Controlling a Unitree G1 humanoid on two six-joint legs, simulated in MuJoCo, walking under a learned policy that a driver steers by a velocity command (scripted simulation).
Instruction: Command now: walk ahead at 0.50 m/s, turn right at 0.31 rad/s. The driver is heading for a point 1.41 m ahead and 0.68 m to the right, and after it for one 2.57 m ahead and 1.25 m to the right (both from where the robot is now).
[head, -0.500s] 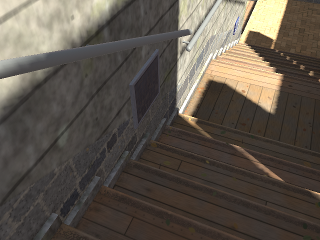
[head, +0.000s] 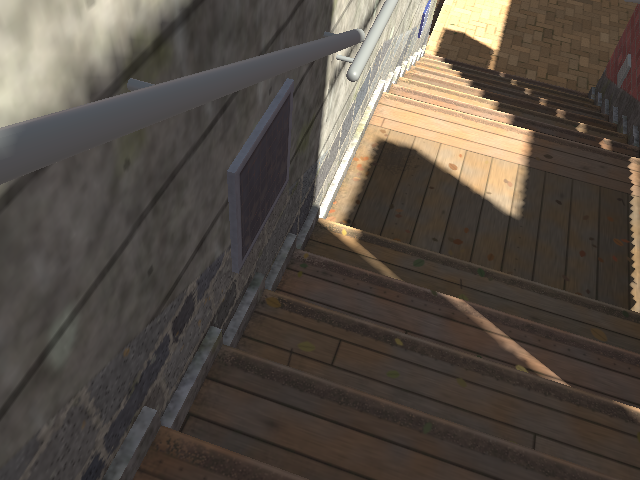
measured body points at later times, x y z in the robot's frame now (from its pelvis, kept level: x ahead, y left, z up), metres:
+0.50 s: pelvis +0.27 -0.08 -0.16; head +0.31 -0.10 +0.29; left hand +0.50 +0.12 -0.26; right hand +0.17 -0.33 -0.30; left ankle +0.11 +0.10 -0.62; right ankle +0.32 -0.18 -0.88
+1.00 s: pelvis +0.52 -0.10 -0.27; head +0.51 -0.08 +0.18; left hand +0.72 +0.08 -0.40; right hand +0.51 -0.41 -0.34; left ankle +0.65 -0.05 -1.02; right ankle +0.32 -0.18 -0.87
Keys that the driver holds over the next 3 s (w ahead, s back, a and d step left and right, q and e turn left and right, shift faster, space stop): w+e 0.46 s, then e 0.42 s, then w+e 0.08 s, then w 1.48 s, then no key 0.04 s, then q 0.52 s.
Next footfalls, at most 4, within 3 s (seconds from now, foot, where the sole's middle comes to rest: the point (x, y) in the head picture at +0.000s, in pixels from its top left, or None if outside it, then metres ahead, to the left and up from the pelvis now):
0.44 right None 0.36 -0.19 -0.92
0.96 left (329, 449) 0.68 -0.07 -1.07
1.52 right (446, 461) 0.65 -0.38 -1.07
2.08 left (439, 374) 0.99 -0.44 -1.22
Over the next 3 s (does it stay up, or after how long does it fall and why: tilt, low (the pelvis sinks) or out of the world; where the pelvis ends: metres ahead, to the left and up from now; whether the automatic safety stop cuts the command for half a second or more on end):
stays up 1.07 -0.78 -0.60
